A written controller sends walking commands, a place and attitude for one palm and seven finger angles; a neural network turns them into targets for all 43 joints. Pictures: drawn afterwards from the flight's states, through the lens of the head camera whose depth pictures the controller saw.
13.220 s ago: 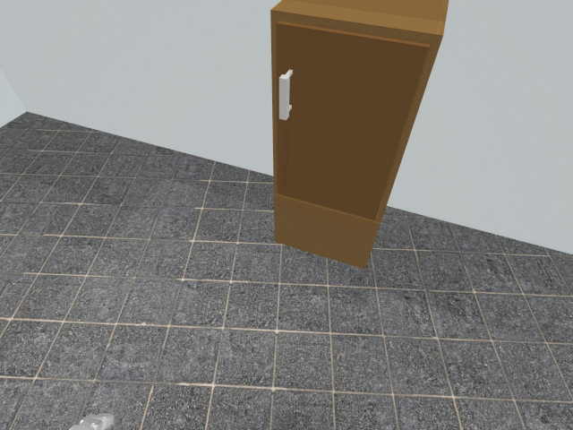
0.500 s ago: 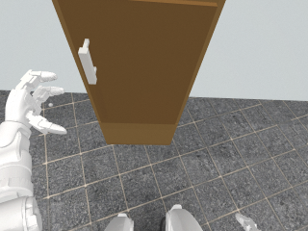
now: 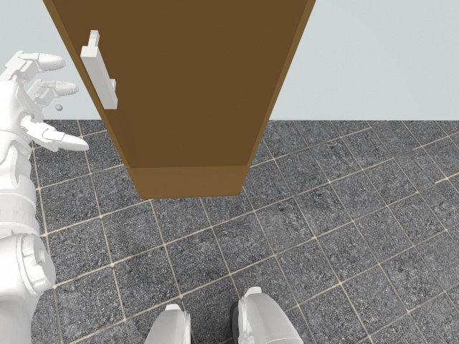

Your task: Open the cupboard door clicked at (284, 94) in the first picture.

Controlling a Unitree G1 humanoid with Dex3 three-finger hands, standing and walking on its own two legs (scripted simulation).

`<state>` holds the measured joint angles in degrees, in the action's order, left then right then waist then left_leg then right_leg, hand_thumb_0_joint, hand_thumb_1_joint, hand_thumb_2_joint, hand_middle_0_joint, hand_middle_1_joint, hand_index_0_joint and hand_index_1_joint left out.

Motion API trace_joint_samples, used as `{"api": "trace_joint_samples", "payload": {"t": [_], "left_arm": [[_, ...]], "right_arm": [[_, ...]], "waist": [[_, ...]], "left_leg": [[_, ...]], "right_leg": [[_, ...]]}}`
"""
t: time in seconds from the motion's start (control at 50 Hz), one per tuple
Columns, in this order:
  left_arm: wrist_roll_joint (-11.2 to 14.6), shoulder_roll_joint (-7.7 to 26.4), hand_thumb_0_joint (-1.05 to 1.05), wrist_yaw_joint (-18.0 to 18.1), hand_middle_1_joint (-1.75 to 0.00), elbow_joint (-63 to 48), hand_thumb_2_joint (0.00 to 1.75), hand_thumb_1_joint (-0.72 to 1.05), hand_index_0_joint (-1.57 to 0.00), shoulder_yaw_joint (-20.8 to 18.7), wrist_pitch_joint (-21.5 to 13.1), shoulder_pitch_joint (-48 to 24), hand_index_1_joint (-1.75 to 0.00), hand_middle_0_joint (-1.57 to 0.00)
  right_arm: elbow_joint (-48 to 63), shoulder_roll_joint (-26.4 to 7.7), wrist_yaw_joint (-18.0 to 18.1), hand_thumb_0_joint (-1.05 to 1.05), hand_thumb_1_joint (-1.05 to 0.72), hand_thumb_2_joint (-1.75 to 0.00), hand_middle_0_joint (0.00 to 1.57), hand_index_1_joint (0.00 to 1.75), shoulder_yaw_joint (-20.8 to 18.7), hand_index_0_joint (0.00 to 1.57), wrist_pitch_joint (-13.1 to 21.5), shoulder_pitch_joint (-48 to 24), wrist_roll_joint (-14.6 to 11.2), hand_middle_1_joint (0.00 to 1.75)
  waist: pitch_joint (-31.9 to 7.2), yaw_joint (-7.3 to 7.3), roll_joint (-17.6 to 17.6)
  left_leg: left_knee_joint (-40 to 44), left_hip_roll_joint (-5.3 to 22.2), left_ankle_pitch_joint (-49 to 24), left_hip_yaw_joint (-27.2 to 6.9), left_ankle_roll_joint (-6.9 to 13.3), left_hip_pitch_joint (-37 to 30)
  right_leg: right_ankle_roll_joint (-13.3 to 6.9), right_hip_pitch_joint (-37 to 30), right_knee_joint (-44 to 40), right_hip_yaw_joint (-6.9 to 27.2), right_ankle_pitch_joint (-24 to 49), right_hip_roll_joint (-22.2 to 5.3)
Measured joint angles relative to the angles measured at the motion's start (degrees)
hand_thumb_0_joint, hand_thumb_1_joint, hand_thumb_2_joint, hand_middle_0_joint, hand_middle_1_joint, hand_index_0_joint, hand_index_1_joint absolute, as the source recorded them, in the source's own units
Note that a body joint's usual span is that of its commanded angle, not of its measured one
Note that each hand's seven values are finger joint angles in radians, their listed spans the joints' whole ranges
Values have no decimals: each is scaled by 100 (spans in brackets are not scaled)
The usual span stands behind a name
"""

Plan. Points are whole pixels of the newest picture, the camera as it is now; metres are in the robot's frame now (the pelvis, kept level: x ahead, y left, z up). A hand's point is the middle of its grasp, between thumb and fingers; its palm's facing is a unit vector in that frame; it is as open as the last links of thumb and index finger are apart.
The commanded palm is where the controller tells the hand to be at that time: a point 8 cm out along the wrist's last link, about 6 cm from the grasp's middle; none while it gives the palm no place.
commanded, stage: move the hooked fingers beside the handle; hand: left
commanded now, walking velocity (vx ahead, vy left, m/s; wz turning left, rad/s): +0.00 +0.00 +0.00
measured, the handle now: (102, 71) +0.56 +0.19 +0.06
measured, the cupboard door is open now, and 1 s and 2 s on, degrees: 0 0 0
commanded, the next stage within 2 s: slide the fingers in behind the handle in 1.02 s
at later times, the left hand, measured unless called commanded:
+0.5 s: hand (70, 90) +0.52 +0.24 +0.06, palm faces +0.00 -1.00 -0.01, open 13.7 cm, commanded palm +0.50 +0.27 +0.06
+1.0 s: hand (70, 93) +0.51 +0.24 +0.07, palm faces +0.00 -1.00 -0.02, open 13.9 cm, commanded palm +0.50 +0.28 +0.06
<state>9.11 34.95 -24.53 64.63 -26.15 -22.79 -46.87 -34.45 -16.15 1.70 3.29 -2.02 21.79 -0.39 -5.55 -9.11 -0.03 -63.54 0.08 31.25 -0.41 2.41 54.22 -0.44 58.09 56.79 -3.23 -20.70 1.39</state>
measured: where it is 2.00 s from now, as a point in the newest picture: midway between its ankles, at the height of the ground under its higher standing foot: outside the picture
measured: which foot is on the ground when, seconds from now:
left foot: down 0.00-1.00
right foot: down 0.00-1.00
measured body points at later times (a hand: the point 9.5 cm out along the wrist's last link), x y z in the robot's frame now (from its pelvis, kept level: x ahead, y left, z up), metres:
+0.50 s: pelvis +0.01 +0.00 +0.00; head +0.17 +0.03 +0.42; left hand +0.52 +0.29 +0.07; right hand +0.00 -0.27 -0.10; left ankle -0.02 +0.09 -0.66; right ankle +0.06 -0.12 -0.66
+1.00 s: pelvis +0.01 +0.00 +0.00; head +0.16 +0.03 +0.42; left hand +0.51 +0.29 +0.07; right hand +0.02 -0.27 -0.10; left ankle -0.02 +0.09 -0.66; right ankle +0.06 -0.12 -0.66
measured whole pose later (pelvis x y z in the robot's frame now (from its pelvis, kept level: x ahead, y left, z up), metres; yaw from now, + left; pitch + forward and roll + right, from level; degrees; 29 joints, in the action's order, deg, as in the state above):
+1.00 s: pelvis +0.01 +0.00 +0.00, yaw +0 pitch +24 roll -4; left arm 6.9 36.6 -22.2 67.0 -25.8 -22.8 -51.4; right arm -32.7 -15.8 0.7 3.9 -5.3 21.3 0.3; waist -5.5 -10.6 -0.6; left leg -64.5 0.7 32.1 -1.1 2.2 56.4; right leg -0.6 60.0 57.0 -3.8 -21.2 2.0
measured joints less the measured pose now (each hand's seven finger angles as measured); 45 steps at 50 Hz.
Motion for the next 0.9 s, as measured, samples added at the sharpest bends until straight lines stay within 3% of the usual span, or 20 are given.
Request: {"api": "trace_joint_samples", "payload": {"t": [0.26, 0.52, 0.72, 0.9], "left_arm": [[-273, 389, -1, 170, -120, 481, 31, -50, -33, -94, 49, -725, -123, -30], [-234, 317, -1, 184, -120, 279, 31, -50, -33, -64, 130, -568, -124, -30], [-190, 56, -1, 225, -120, 84, 30, -50, -31, -10, 46, -286, -121, -30], [-224, 104, -1, 270, -120, 237, 30, -50, -30, 33, -31, -417, -120, -30]], "right_arm": [[61, -24, -45, 0, -91, -90, 20, 30, 68, 21, -181, 153, 97, 30], [124, 37, -129, 0, -91, -90, 20, 30, 80, 21, -356, 165, 92, 30], [189, 47, -147, 0, -91, -90, 20, 30, 36, 21, -383, 42, 74, 30], [184, 48, -109, 0, -91, -90, 20, 30, 63, 21, -328, -59, 70, 30]], "waist": [[39, -263, -68], [16, -210, -57], [-23, -127, -65], [-1, -135, -47]], "left_leg": [[-120, 43, 40, -38, -7, 356], [-70, 78, 64, -63, -16, 311], [3, 79, 75, -42, -13, 131], [-65, 58, 84, -62, -16, 170]], "right_leg": [[-6, 323, 46, -41, 0, 40], [-18, 266, -31, -62, -9, 77], [-11, 101, -85, -38, -24, 83], [-15, 138, -4, -57, -50, 59]]}}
